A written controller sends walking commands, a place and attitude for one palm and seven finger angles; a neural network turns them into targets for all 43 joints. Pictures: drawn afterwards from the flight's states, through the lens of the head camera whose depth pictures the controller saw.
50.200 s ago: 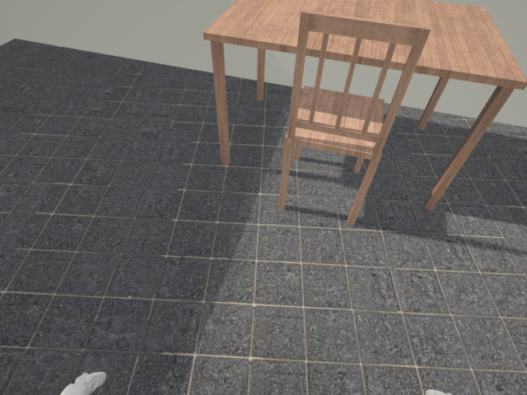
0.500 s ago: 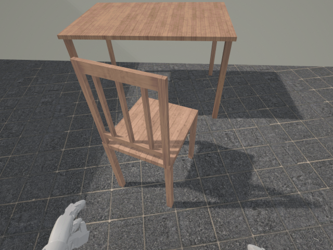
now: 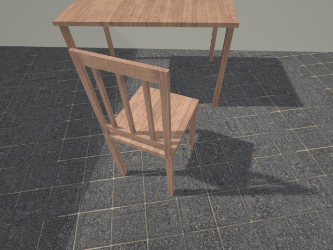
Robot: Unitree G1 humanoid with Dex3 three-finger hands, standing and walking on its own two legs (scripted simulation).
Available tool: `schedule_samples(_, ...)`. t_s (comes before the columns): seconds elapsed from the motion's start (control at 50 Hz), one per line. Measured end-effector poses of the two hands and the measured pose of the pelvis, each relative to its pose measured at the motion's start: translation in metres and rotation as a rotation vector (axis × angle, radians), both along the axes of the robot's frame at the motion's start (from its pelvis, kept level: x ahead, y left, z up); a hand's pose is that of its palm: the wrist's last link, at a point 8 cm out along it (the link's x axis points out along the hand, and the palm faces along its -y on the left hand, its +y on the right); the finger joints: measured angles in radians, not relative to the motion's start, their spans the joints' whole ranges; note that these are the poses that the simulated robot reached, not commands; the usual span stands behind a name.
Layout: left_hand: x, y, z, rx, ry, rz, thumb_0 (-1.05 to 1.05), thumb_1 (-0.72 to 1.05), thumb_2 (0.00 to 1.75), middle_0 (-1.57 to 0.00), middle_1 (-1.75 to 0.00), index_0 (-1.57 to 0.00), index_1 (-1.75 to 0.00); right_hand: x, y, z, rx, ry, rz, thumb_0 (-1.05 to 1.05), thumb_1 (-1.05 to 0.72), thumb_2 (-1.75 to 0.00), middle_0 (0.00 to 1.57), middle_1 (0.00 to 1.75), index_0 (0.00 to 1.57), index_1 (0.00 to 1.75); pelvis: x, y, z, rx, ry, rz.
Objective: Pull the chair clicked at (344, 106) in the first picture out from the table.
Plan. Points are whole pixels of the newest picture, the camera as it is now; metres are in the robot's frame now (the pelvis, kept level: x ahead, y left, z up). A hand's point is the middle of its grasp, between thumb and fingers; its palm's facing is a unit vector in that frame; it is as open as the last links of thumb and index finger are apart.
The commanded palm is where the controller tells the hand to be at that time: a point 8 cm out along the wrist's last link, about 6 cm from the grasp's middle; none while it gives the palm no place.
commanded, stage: let the arm hang, fingers relaxed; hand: left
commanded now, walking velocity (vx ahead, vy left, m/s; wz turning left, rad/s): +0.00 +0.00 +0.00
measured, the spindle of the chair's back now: (127, 107) +0.63 +0.20 -0.08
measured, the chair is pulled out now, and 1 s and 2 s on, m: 0.55 0.55 0.55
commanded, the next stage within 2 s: look to check the result in 0.40 s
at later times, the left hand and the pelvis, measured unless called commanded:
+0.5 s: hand out of the picture -0.01 +0.14 -0.17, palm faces +0.02 -0.99 -0.16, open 7.3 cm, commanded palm none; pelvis +0.01 -0.01 +0.00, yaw -1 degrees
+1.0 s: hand out of the picture +0.00 +0.15 -0.17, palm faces +0.02 -0.98 -0.17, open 7.3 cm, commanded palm none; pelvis +0.01 -0.01 +0.00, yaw -1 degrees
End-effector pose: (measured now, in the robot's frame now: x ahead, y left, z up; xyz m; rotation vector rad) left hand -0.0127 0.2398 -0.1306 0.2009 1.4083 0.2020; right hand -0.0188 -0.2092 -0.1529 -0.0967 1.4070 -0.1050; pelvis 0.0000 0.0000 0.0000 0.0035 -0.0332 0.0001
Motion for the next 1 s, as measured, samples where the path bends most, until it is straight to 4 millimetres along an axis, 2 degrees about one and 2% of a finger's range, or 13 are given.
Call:
schedule_samples(0.2, 0.004, -0.034, -0.009, -0.073, -0.006, -0.009, 0.01, 0.92, 0.9, -0.2, -0.3, -0.2, -0.3, -0.008, 0.013, -0.002, 0.03, 0.018, -0.032, 0.0, -0.9, -0.9, 0.2, 0.3, 0.2, 0.3, 0.002, -0.003, 0.0, 0.004, -0.002, -0.013)
schedule_samples(0.34, 0.001, -0.044, -0.013, -0.095, 0.012, -0.003, 0.02, 0.93, 0.9, -0.21, -0.3, -0.21, -0.3, -0.016, 0.01, 0.001, 0.014, 0.043, -0.049, 0.0, -0.9, -0.9, 0.2, 0.3, 0.2, 0.3, 0.004, -0.006, 0.0, 0.003, -0.003, -0.016)
schedule_samples(0.52, 0.0, -0.048, -0.014, -0.102, 0.02, 0.002, 0.01, 0.92, 0.9, -0.2, -0.3, -0.2, -0.3, -0.021, 0.007, 0.003, 0.004, 0.067, -0.058, 0.0, -0.9, -0.9, 0.2, 0.3, 0.2, 0.3, 0.006, -0.007, 0.0, 0.001, -0.003, -0.016)
schedule_samples(1.0, 0.007, -0.041, -0.012, -0.088, 0.02, 0.0, 0.01, 0.92, 0.9, -0.2, -0.3, -0.2, -0.3, -0.015, 0.014, 0.002, 0.016, 0.063, -0.059, 0.0, -0.9, -0.9, 0.2, 0.3, 0.2, 0.3, 0.01, -0.005, 0.001, 0.002, -0.001, -0.018)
